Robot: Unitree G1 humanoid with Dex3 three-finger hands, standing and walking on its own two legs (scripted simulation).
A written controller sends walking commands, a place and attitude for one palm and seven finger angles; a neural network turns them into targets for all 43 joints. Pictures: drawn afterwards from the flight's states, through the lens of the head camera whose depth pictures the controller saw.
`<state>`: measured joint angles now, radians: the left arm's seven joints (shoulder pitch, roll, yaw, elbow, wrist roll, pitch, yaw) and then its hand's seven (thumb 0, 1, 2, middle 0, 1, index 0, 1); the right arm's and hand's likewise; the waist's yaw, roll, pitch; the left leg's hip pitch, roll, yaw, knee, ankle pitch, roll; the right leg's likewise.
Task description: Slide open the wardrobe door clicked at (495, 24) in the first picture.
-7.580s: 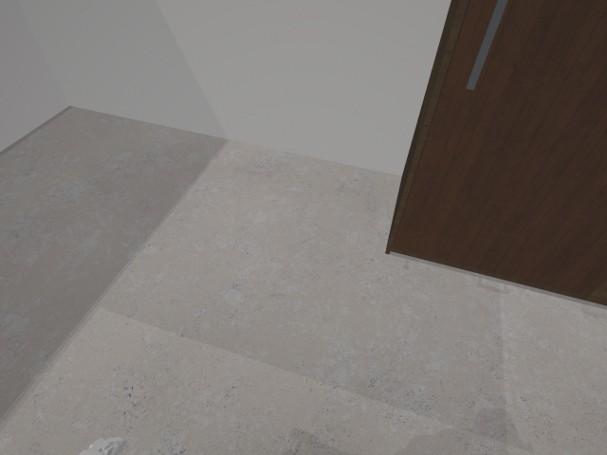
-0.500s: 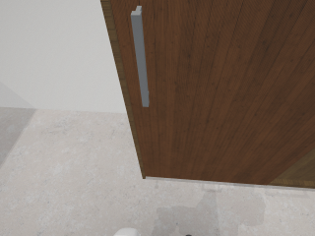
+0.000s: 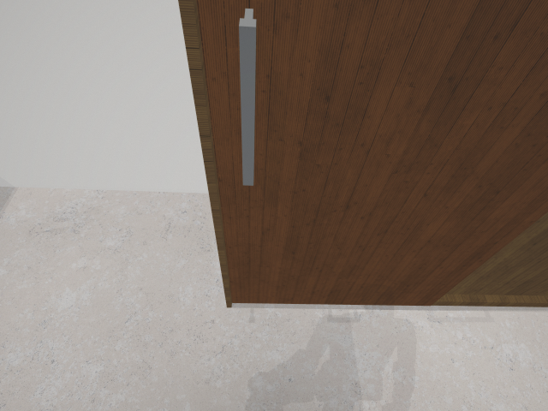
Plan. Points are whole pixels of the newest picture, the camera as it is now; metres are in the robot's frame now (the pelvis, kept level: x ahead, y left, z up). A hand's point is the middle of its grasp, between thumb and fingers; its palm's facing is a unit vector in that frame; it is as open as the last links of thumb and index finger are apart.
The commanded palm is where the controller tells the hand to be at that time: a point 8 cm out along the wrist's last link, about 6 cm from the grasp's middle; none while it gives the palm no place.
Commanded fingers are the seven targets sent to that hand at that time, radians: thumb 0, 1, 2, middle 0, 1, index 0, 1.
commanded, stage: come to a stop and stand still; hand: left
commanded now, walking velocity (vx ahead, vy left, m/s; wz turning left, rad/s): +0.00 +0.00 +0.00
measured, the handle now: (248, 112) +0.50 +0.06 +0.15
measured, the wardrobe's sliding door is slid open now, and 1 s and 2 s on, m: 0.00 0.00 0.00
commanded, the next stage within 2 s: look again from close up in 0.50 s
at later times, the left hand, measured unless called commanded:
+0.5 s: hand out of the picture +0.05 +0.13 -0.18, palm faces +0.07 -0.97 -0.23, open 7.1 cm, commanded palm none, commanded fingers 0.00 0.90 0.90 -0.20 -0.30 -0.20 -0.30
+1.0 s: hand out of the picture -0.04 +0.16 -0.19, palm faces +0.04 -0.98 -0.17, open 7.4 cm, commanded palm none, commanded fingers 0.00 0.90 0.90 -0.20 -0.30 -0.20 -0.30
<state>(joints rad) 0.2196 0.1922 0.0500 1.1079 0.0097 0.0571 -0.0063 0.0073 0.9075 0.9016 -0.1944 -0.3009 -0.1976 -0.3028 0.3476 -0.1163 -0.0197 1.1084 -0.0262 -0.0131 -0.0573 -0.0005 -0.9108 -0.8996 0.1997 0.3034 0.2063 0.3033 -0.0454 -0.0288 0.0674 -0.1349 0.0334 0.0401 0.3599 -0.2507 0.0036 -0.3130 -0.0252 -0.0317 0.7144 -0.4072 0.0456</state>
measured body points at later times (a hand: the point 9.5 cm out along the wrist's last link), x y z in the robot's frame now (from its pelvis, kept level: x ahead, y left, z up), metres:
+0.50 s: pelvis +0.01 -0.05 -0.01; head +0.01 -0.06 +0.44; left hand +0.04 +0.18 -0.16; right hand +0.02 -0.28 -0.17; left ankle -0.01 +0.11 -0.75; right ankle -0.02 -0.13 -0.75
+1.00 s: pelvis -0.02 +0.00 -0.01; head -0.02 -0.01 +0.44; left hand -0.04 +0.21 -0.17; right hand +0.00 -0.23 -0.17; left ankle -0.01 +0.09 -0.75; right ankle -0.02 -0.13 -0.75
